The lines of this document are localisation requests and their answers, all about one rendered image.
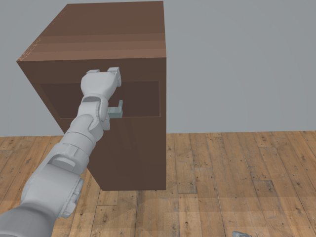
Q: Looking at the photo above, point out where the left robot forearm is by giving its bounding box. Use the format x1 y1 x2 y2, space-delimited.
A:
21 93 109 203

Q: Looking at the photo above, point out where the drawer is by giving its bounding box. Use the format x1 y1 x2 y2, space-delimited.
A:
39 79 159 118

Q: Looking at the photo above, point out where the robot left upper arm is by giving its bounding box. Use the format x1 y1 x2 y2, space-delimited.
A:
0 163 84 237

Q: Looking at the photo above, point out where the cabinet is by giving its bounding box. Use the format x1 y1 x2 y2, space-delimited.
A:
16 1 166 191

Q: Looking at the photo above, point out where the handle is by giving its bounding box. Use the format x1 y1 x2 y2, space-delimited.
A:
108 100 123 118

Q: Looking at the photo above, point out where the robot left hand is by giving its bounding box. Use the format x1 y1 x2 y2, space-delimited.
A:
81 67 121 130

